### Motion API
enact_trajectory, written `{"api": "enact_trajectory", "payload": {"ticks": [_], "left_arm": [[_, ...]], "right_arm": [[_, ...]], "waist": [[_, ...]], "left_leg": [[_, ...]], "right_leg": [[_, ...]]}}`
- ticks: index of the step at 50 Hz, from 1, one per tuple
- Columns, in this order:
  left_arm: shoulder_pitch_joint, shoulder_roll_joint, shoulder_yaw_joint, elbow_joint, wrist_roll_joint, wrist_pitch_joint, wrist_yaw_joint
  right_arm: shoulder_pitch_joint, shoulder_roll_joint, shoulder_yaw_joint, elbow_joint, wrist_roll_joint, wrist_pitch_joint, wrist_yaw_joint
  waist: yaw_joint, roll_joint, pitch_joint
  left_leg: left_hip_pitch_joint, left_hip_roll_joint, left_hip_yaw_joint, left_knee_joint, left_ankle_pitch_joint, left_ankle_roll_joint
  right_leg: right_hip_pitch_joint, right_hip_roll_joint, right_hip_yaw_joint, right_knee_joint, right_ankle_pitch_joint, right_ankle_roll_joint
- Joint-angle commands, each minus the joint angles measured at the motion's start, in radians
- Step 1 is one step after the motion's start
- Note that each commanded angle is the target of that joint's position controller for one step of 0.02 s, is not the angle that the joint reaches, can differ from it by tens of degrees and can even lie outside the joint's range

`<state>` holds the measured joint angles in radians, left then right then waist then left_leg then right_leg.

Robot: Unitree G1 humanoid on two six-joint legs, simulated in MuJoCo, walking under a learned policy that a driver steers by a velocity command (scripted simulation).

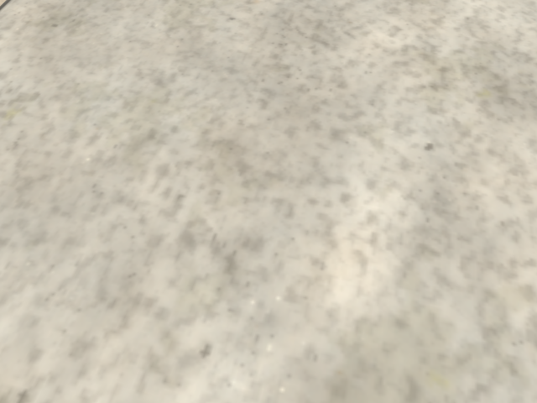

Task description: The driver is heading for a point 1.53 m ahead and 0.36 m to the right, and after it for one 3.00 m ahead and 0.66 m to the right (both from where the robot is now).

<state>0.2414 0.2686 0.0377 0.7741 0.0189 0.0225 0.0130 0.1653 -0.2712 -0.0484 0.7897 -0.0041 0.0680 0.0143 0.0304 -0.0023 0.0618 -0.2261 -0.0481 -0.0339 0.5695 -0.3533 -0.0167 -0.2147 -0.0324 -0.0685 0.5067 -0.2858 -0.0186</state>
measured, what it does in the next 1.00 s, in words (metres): steps on the spot: left foot, then right foot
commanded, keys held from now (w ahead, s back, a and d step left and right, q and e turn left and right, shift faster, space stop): no key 0.60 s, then w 0.40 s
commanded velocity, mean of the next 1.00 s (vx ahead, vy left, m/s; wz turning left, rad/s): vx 0.10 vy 0.00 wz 0.05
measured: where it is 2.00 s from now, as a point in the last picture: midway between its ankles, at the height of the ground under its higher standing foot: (310, 357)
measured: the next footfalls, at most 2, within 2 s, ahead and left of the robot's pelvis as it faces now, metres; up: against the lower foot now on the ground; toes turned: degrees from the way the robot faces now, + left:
left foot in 0.02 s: +0.02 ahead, +0.11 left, +0.00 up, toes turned -2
right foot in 0.30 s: +0.02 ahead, -0.12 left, +0.00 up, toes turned +1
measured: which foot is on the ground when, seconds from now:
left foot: up 0.00-0.00, down 0.02-1.00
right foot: down 0.00-0.02, up 0.04-0.28, down 0.30-0.86, up 0.88-1.00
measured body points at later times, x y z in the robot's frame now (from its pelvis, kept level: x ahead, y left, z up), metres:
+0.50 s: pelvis -0.01 +0.00 +0.01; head -0.01 +0.00 +0.46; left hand +0.02 +0.26 -0.14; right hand +0.06 -0.26 -0.14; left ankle -0.02 +0.11 -0.74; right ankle -0.02 -0.12 -0.74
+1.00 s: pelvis +0.06 +0.02 +0.01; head +0.06 +0.04 +0.46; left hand +0.11 +0.28 -0.15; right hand +0.00 -0.22 -0.14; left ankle +0.00 +0.10 -0.74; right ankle +0.04 -0.11 -0.67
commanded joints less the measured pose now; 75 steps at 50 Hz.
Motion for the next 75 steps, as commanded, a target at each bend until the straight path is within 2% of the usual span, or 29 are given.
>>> {"api": "enact_trajectory", "payload": {"ticks": [1, 2, 3, 5, 9, 13, 16, 17, 19, 30, 33, 37, 39, 42, 43, 44, 45, 47, 53, 60, 62, 64, 65, 66, 67, 68, 70, 72, 75], "left_arm": [[0.039, 0.13, 0.033, -0.025, -0.01, -0.007, -0.005], [0.071, 0.039, 0.006, -0.06, -0.008, -0.014, -0.013], [0.009, 0.068, 0.009, -0.039, -0.012, 0.005, 0.004], [-0.021, 0.091, 0.018, -0.027, -0.016, 0.02, 0.005], [0.045, 0.077, 0.016, 0.037, -0.006, 0.022, 0.002], [0.05, 0.05, 0.004, 0.077, -0.01, 0.02, 0.015], [0.058, 0.107, 0.005, 0.101, 0.011, -0.004, 0.016], [0.019, 0.125, 0.013, 0.12, -0.006, -0.005, 0.01], [0.023, 0.075, 0.001, 0.136, -0.003, -0.016, 0.003], [0.035, 0.057, -0.01, 0.226, -0.005, -0.021, 0.018], [0.062, 0.096, 0.008, 0.239, -0.002, -0.009, 0.014], [0.142, 0.118, 0.029, 0.268, 0.001, -0.004, 0.011], [0.101, 0.118, 0.034, 0.258, 0.006, -0.017, 0.006], [-0.026, 0.107, 0.04, 0.223, -0.008, -0.025, -0.003], [-0.058, 0.08, 0.036, 0.206, -0.003, -0.03, -0.004], [-0.08, -0.009, 0.012, 0.175, -0.007, -0.04, -0.012], [-0.103, 0.011, 0.016, 0.144, 0.01, -0.047, -0.018], [-0.086, 0.041, 0.022, 0.156, 0.011, -0.065, -0.037], [-0.123, 0.002, 0.017, 0.158, 0.013, -0.06, -0.058], [-0.333, -0.031, -0.012, 0.05, 0.006, -0.056, -0.058], [-0.271, -0.006, -0.003, 0.058, 0.005, -0.061, -0.05], [-0.061, 0.038, 0.02, 0.118, 0.004, -0.072, -0.042], [0.082, 0.064, 0.037, 0.165, 0.01, -0.078, -0.037], [0.204, 0.136, 0.063, 0.187, 0.025, -0.076, -0.027], [0.192, 0.214, 0.086, 0.17, 0.017, -0.06, -0.024], [0.128, 0.2, 0.086, 0.166, -0.012, -0.052, -0.031], [0.024, 0.099, 0.062, 0.155, -0.009, -0.06, -0.025], [-0.002, 0.057, 0.046, 0.154, -0.008, -0.076, -0.016], [0.051, 0.084, 0.049, 0.163, -0.016, -0.1, -0.013]], "right_arm": [[0.076, -0.116, -0.011, -0.028, -0.025, -0.038, -0.02], [0.037, -0.207, -0.022, -0.046, -0.025, -0.046, -0.024], [0.054, -0.141, -0.006, -0.022, -0.009, -0.054, -0.03], [-0.012, -0.083, 0.019, -0.011, -0.017, -0.065, -0.036], [-0.02, -0.088, 0.026, 0.029, -0.01, -0.068, -0.048], [-0.044, -0.087, 0.028, 0.069, -0.007, -0.063, -0.048], [-0.001, -0.08, 0.022, 0.103, -0.007, -0.063, -0.042], [0.013, -0.058, 0.022, 0.123, -0.002, -0.057, -0.039], [-0.001, -0.075, 0.016, 0.156, -0.004, -0.055, -0.043], [0.044, -0.053, 0.024, 0.281, -0.004, -0.061, -0.047], [0.073, -0.066, 0.017, 0.291, -0.011, -0.053, -0.045], [0.032, 0.003, 0.031, 0.245, -0.035, -0.07, -0.024], [0.049, -0.015, 0.026, 0.235, -0.028, -0.09, -0.014], [0.246, 0.016, 0.024, 0.3, -0.015, -0.112, -0.012], [0.331, -0.008, 0.015, 0.328, -0.02, -0.117, -0.021], [0.441, -0.087, -0.002, 0.343, -0.033, -0.128, -0.032], [0.476, -0.154, -0.018, 0.358, -0.027, -0.125, -0.029], [0.299, -0.086, -0.004, 0.299, -0.022, -0.136, -0.026], [0.371, -0.011, 0.02, 0.32, -0.016, -0.175, -0.036], [0.381, -0.015, 0.031, 0.322, -0.021, -0.179, -0.047], [0.362, -0.041, 0.027, 0.318, -0.018, -0.183, -0.052], [0.334, -0.081, 0.014, 0.305, -0.02, -0.174, -0.058], [0.317, -0.094, 0.009, 0.294, -0.017, -0.168, -0.056], [0.311, -0.079, 0.013, 0.264, -0.018, -0.169, -0.049], [0.36, 0.016, 0.02, 0.219, 0.002, -0.177, -0.027], [0.26, -0.065, 0.005, 0.183, -0.014, -0.187, -0.02], [0.148, -0.067, 0.001, 0.136, -0.011, -0.207, -0.016], [0.152, -0.035, 0.003, 0.121, -0.036, -0.173, -0.017], [0.127, -0.01, 0.006, 0.09, -0.049, -0.129, -0.012]], "waist": [[-0.032, -0.055, -0.139], [0.016, 0.186, -0.146], [-0.053, 0.183, -0.145], [-0.031, 0.141, -0.067], [-0.011, 0.143, -0.086], [-0.002, 0.126, -0.061], [-0.03, 0.031, -0.044], [-0.051, -0.071, 0.003], [-0.024, -0.052, 0.002], [-0.022, -0.01, -0.011], [-0.014, -0.04, -0.002], [0.012, -0.164, 0.092], [-0.018, -0.134, 0.07], [-0.124, -0.11, 0.067], [-0.156, -0.026, 0.079], [-0.185, 0.221, 0.03], [-0.17, 0.252, 0.081], [-0.067, 0.086, 0.14], [-0.053, 0.076, 0.054], [-0.075, 0.101, 0.093], [-0.034, 0.108, 0.046], [0.056, 0.121, -0.078], [0.118, 0.11, -0.149], [0.159, 0.039, -0.223], [0.08, -0.24, -0.327], [0.079, -0.077, -0.287], [0.012, 0.056, -0.067], [-0.054, 0.069, -0.033], [-0.069, 0.022, -0.029]], "left_leg": [[0.256, 0.111, -0.108, -0.338, 0.283, 0.051], [0.314, 0.348, -0.357, -0.288, 0.666, 0.138], [0.168, 0.384, -0.323, -0.253, 0.707, 0.245], [0.142, 0.303, -0.252, -0.276, 0.603, 0.23], [0.149, 0.22, -0.151, -0.242, 0.709, 0.187], [0.078, 0.195, -0.157, -0.231, 0.498, 0.161], [-0.03, 0.124, -0.153, -0.245, 0.186, 0.087], [0.024, 0.081, -0.115, -0.276, 0.172, 0.079], [0.093, 0.091, -0.11, -0.238, 0.222, 0.075], [0.065, 0.097, -0.103, -0.26, 0.225, 0.056], [-0.018, 0.033, -0.057, -0.181, -0.154, 0.084], [-0.188, 0.015, 0.061, 0.104, -0.071, 0.08], [-0.157, 0.046, 0.056, 0.131, -0.092, 0.085], [0.183, -0.006, 0.114, -0.119, 0.008, 0.113], [0.292, 0.027, 0.031, -0.212, -0.045, 0.12], [0.381, 0.278, -0.366, -0.417, -0.336, 0.163], [0.317, 0.41, -0.624, -0.517, -0.494, 0.233], [0.206, 0.361, -0.495, -0.503, -0.37, 0.233], [0.305, 0.242, -0.119, -0.456, 0.337, 0.187], [0.248, 0.243, 0.075, -0.441, 0.673, 0.163], [0.291, 0.257, 0.122, -0.321, 1.009, 0.144], [0.32, 0.267, 0.152, -0.028, 1.21, 0.13], [0.25, 0.253, 0.173, 0.18, 1.109, 0.117], [0.046, 0.216, 0.184, 0.469, 0.774, 0.105], [-0.347, -0.03, 0.141, 0.904, -0.104, 0.049], [-0.481, 0.016, -0.029, 0.961, -0.06, 0.073], [-0.468, 0.113, -0.027, 0.807, 0.079, 0.078], [-0.343, 0.143, -0.033, 0.694, 0.07, 0.049], [-0.325, 0.148, -0.003, 0.554, 0.066, 0.007]], "right_leg": [[-0.034, -0.144, 0.124, 0.035, 0.424, -0.058], [-0.179, -0.025, 0.028, 0.104, -0.027, 0.002], [-0.083, -0.018, 0.067, 0.149, -0.267, 0.008], [-0.116, -0.008, 0.091, 0.19, -0.231, 0.01], [-0.06, 0.014, 0.072, 0.172, -0.143, 0.036], [0.043, 0.016, 0.052, -0.044, 0.003, 0.039], [0.169, -0.099, 0.166, -0.148, 0.274, 0.022], [0.05, -0.085, 0.165, -0.133, 0.218, 0.002], [0.009, -0.071, 0.158, -0.174, 0.159, 0.005], [0.055, -0.067, 0.163, -0.196, 0.113, -0.016], [0.026, -0.045, 0.192, -0.205, -0.331, -0.061], [0.011, -0.248, 0.469, -0.379, -0.55, -0.186], [-0.016, -0.256, 0.451, -0.392, -0.455, -0.191], [-0.233, -0.13, 0.263, -0.255, -0.41, -0.135], [-0.337, -0.073, 0.196, -0.106, -0.378, -0.112], [-0.461, 0.046, 0.044, 0.234, -0.288, -0.066], [-0.574, 0.079, 0.049, 0.412, -0.27, -0.075], [-0.565, -0.014, 0.111, 0.526, -0.081, -0.086], [-0.556, -0.024, 0.038, 0.513, 0.098, -0.026], [-0.396, 0.031, -0.067, 0.17, 0.189, -0.069], [-0.276, 0.078, -0.1, 0.126, 0.168, -0.115], [-0.08, 0.134, -0.106, 0.096, 0.121, -0.159], [0.098, 0.139, -0.085, 0.025, 0.145, -0.187], [0.307, -0.023, 0.143, -0.007, -0.009, -0.239], [0.554, -0.315, 0.769, -0.156, -0.035, -0.422], [0.512, -0.295, 0.823, -0.246, -0.087, -0.429], [0.227, -0.246, 0.579, -0.291, 0.086, -0.353], [0.05, -0.158, 0.437, -0.302, 0.271, -0.304], [-0.018, -0.105, 0.353, -0.304, 0.377, -0.297]]}}
Over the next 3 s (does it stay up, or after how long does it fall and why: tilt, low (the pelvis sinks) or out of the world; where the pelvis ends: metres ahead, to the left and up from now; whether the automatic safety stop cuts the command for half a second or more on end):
stays up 1.06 -0.29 -0.01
